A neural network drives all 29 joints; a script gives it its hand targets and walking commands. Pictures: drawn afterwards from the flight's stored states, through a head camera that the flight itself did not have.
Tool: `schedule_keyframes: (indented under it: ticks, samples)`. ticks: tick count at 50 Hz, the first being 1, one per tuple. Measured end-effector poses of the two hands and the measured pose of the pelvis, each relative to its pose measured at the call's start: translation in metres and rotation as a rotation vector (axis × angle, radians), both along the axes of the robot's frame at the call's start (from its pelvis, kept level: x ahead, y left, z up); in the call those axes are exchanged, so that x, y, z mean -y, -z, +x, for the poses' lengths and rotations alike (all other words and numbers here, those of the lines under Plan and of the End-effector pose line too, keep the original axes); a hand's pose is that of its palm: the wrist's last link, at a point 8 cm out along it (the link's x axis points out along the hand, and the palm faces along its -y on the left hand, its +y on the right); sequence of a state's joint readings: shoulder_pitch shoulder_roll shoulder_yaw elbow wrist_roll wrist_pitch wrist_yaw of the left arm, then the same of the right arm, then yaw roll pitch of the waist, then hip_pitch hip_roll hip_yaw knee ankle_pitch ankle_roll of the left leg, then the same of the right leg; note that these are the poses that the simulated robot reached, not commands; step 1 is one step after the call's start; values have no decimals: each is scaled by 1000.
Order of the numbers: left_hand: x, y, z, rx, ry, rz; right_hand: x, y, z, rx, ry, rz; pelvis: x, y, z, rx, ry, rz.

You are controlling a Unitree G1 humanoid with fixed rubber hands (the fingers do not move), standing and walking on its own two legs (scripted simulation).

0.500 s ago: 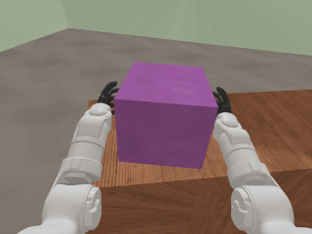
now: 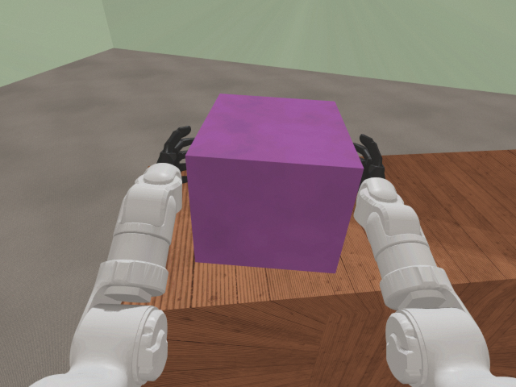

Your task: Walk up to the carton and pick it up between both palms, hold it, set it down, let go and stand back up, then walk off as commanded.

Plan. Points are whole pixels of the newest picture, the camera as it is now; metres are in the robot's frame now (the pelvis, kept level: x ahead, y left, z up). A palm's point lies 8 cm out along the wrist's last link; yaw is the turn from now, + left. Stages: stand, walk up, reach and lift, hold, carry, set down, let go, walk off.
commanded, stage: hold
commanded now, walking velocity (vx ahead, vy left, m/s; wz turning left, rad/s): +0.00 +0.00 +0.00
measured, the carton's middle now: (271, 174) +0.43 -0.01 +0.16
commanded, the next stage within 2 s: none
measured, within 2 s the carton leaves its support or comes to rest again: neither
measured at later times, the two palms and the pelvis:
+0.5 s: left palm (165, 174) +0.36 +0.15 +0.21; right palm (371, 185) +0.36 -0.16 +0.19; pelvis -0.01 +0.00 +0.00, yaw +0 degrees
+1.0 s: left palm (164, 174) +0.36 +0.15 +0.21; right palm (370, 183) +0.36 -0.16 +0.19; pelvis -0.01 +0.00 +0.00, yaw +0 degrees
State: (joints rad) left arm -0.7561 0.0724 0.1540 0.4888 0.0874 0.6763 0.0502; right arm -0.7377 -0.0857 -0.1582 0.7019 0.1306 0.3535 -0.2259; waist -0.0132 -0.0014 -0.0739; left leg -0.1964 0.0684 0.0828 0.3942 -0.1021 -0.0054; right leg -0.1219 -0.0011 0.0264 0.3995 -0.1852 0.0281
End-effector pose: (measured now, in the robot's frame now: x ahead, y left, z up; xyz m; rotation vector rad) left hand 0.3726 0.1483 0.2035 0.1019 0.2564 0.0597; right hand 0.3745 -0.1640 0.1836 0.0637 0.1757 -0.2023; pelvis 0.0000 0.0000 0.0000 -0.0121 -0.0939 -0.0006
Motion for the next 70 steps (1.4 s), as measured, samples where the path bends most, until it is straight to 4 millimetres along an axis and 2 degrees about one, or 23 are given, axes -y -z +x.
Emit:
schedule_keyframes:
  ticks: [23, 70]
  samples:
    - [-3, -6, -14, 2, -4, -4, -3, -6, -13, 0, -4, -2, -2, 1, -9, 13, 0, -2]
    - [-4, -4, -12, 1, -6, -11, -4, -8, -10, 1, -6, -9, -2, 1, -8, 11, 0, -2]
